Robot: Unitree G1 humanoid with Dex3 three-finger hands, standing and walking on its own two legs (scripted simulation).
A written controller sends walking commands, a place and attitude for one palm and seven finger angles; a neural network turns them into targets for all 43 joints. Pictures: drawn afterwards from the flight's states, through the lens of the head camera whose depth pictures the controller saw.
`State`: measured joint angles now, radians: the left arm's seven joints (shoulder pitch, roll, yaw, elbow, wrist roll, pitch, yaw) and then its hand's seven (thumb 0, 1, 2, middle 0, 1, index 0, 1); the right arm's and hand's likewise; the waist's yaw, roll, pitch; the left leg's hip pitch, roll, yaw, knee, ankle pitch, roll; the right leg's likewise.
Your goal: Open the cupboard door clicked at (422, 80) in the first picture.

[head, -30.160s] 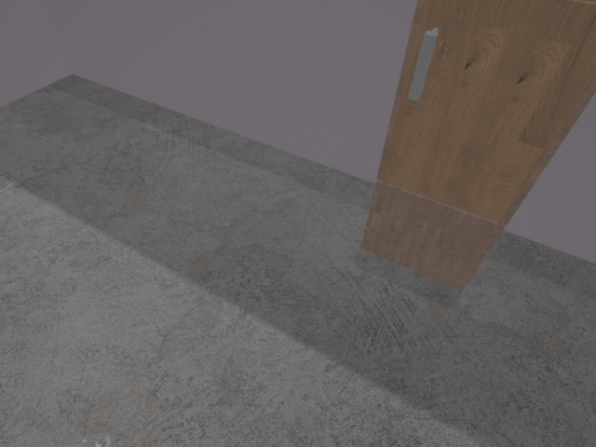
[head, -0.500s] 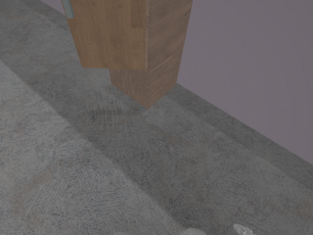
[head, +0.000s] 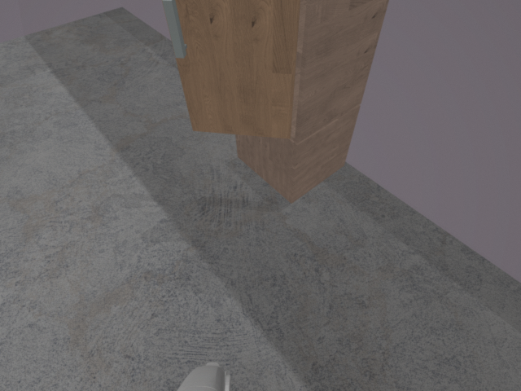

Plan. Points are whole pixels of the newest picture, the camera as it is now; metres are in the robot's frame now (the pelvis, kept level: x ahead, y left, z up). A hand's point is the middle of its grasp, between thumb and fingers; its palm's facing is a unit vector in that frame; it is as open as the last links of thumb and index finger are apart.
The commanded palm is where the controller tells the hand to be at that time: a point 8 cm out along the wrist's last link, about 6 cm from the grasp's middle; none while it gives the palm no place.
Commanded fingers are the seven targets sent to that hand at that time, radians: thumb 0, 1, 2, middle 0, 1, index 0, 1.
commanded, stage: take the last steps up to it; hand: left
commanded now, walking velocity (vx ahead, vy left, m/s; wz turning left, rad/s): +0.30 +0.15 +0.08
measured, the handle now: (177, 26) +1.03 +0.31 +0.06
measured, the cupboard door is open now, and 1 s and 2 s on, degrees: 42 42 42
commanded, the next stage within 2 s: come to a stop and stand still in 1.04 s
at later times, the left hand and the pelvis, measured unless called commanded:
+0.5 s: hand (138, 323) +0.25 +0.26 -0.16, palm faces +0.02 -0.98 -0.20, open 7.4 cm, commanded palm none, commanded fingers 0.00 0.90 0.90 -0.20 -0.30 -0.20 -0.30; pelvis +0.15 +0.08 -0.01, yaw +0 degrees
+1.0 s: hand (142, 294) +0.32 +0.28 -0.19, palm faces +0.09 -0.98 -0.19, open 7.2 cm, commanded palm none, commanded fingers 0.00 0.90 0.90 -0.20 -0.30 -0.20 -0.30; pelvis +0.35 +0.10 -0.01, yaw +0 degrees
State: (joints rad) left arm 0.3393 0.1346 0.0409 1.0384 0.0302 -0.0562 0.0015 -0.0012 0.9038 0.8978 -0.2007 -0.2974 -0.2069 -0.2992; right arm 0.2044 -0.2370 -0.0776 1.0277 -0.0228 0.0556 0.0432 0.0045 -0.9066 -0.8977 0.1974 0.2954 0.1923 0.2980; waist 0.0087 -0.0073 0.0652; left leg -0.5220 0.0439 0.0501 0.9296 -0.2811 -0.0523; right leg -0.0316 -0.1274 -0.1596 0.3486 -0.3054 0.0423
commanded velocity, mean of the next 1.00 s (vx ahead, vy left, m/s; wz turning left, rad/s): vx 0.28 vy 0.07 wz -0.02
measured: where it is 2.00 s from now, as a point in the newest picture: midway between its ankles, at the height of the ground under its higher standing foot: (244, 327)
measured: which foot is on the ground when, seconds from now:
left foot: up 0.00-0.12, down 0.14-0.62, up 0.64-1.00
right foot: down 0.00-0.14, up 0.16-0.60, down 0.62-1.00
